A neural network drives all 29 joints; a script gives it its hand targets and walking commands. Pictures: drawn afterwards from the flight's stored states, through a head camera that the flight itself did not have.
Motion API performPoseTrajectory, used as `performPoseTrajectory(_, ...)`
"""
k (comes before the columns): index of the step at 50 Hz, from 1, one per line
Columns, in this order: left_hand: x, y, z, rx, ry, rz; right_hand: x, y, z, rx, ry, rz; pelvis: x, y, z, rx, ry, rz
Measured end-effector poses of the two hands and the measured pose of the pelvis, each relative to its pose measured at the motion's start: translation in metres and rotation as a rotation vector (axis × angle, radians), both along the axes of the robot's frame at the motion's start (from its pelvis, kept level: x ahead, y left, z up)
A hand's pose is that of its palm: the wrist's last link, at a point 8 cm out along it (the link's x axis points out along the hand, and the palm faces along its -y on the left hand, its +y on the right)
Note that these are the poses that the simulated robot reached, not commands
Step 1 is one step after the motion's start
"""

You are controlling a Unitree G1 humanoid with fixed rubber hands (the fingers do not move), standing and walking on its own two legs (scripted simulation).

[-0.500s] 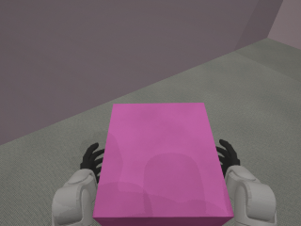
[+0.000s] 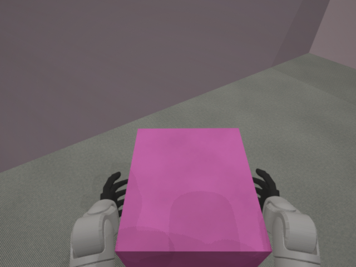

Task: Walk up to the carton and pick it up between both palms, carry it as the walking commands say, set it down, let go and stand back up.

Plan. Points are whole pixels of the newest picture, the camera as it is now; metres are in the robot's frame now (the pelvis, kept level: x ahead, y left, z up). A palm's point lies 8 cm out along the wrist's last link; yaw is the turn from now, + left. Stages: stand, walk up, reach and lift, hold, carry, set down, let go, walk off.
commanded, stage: carry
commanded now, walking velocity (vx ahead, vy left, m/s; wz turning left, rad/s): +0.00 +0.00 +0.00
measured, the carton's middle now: (188, 205) +0.29 -0.01 +0.01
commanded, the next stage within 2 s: hold in 1.28 s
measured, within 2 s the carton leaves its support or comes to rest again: neither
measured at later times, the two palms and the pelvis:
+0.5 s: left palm (113, 212) +0.25 +0.15 +0.05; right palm (271, 208) +0.26 -0.18 +0.05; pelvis -0.01 -0.01 +0.00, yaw +0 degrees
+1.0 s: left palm (114, 209) +0.26 +0.15 +0.05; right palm (269, 205) +0.27 -0.18 +0.05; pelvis +0.00 -0.01 +0.00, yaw +1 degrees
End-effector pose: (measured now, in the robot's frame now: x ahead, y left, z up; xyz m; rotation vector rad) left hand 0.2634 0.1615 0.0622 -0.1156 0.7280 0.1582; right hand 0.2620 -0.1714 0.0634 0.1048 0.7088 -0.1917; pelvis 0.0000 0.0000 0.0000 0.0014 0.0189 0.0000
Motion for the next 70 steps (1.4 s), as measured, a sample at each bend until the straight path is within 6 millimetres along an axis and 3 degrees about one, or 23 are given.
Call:
performPoseTrajectory(10,-0.013,-0.003,-0.003,0.019,0.016,-0.002,-0.010,-0.004,-0.006,0.000,0.016,0.015,-0.008,-0.004,0.001,0.002,-0.002,0.002)
performPoseTrajectory(29,-0.007,-0.006,-0.011,0.022,0.006,0.001,-0.003,-0.006,-0.015,0.008,0.006,0.028,-0.007,-0.008,0.000,0.005,0.017,0.005)
performPoseTrajectory(40,-0.005,-0.006,-0.006,0.010,-0.017,0.008,0.003,-0.006,-0.008,0.008,-0.016,0.035,-0.001,-0.011,-0.001,0.005,0.014,0.014)
performPoseTrajectory(51,0.000,-0.009,-0.009,0.027,0.006,0.009,0.005,-0.008,-0.017,0.008,0.008,0.037,0.000,-0.012,0.000,0.002,0.013,0.014)
performPoseTrajectory(62,0.002,-0.008,-0.008,0.004,-0.020,0.007,0.008,-0.007,-0.007,-0.006,-0.018,0.026,0.003,-0.012,0.000,0.000,0.021,0.011)
performPoseTrajectory(66,0.004,-0.005,-0.015,0.015,0.000,-0.001,0.010,-0.004,-0.014,-0.017,0.003,0.038,0.004,-0.008,0.001,0.001,-0.005,0.002)
performPoseTrajectory(70,-0.004,0.001,-0.036,0.073,0.049,-0.040,0.002,0.001,-0.041,-0.048,0.052,0.080,0.000,-0.005,0.006,0.004,-0.070,-0.053)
